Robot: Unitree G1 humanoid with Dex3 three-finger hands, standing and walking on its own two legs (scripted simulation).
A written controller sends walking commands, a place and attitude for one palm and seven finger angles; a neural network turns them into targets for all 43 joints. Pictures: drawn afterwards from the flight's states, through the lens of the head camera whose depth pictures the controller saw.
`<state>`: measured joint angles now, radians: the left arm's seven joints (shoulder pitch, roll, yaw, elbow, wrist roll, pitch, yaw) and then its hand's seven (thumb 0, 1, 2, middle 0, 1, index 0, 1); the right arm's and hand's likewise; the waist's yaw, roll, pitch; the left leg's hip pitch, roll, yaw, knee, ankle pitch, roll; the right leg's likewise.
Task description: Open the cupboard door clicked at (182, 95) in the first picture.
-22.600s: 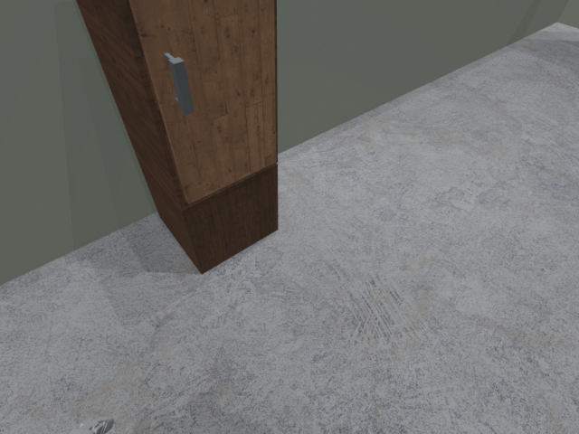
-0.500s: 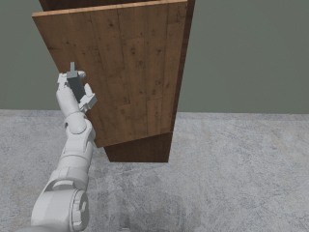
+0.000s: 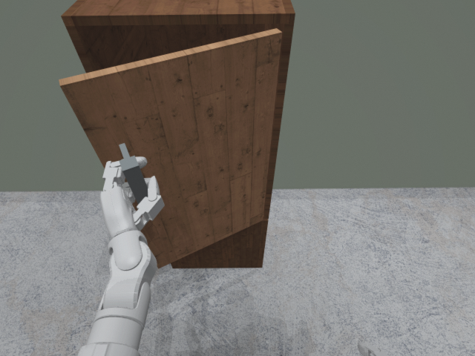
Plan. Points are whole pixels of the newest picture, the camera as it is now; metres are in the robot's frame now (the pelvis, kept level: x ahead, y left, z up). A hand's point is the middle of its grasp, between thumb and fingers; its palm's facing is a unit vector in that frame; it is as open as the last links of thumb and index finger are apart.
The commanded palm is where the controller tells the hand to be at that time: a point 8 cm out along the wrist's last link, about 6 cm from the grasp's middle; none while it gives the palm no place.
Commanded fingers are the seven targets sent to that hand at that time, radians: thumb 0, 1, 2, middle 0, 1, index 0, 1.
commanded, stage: pull the door open along its arc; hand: left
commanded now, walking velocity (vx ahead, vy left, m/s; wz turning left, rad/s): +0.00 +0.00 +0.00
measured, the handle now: (136, 179) +0.40 +0.20 +0.08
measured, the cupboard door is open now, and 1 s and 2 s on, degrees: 27 45 45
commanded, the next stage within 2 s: open thumb and fingers to let go in 0.28 s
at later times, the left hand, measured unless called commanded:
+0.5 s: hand (190, 226) +0.30 +0.09 +0.09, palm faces +0.45 -0.89 -0.01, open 6.4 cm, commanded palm +0.25 +0.12 +0.08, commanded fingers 0.00 0.41 0.69 -0.37 -1.30 -0.37 -1.30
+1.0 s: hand (191, 231) +0.29 +0.08 +0.09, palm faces +0.43 -0.90 +0.01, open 13.8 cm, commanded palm +0.24 +0.12 +0.08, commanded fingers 0.00 -0.50 0.30 -0.22 -0.70 -0.22 -0.70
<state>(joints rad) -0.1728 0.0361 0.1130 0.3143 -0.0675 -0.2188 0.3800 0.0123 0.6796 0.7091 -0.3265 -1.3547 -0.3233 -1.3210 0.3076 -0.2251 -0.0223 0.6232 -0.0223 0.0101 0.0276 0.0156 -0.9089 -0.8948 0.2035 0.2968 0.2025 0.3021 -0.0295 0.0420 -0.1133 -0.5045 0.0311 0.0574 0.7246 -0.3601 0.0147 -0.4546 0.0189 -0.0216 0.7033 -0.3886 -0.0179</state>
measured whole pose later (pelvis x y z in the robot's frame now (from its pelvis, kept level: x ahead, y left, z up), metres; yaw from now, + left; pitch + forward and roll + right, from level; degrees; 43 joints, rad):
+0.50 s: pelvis +0.01 -0.02 -0.01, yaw +5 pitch +5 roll +0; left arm 0.09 -0.09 -0.22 -0.09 0.07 0.05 0.54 0.02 0.61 0.78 -0.36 -1.33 -0.35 -1.33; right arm 0.13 -0.16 0.04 0.53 -0.05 0.14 0.00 0.01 -0.91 -0.89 0.21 0.30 0.20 0.30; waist 0.03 0.04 -0.10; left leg -0.46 0.01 -0.03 0.78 -0.40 -0.02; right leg -0.38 0.00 -0.10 0.76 -0.47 -0.04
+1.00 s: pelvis -0.02 -0.03 +0.00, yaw +4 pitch +3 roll +0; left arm -0.01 -0.08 -0.13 0.12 0.03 -0.09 0.53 0.00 -0.41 0.34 -0.27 -1.09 -0.28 -1.09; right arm 0.20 -0.21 0.00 0.61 -0.05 0.06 -0.03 0.02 -0.91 -0.90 0.20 0.30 0.20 0.30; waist 0.00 0.04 -0.08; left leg -0.44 0.02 -0.01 0.72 -0.33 -0.02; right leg -0.38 0.01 -0.09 0.72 -0.40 -0.05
